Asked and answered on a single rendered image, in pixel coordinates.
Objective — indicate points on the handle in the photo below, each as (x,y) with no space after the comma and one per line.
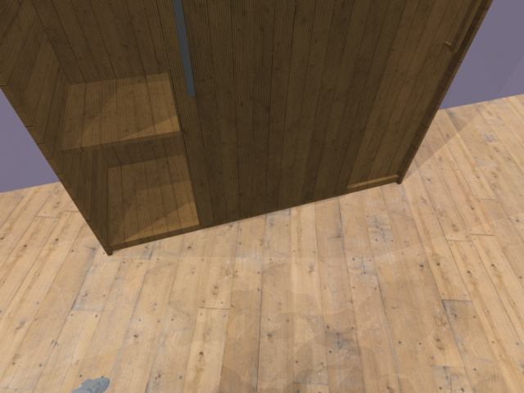
(463,28)
(183,45)

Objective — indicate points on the wardrobe door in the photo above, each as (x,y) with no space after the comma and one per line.
(284,92)
(416,65)

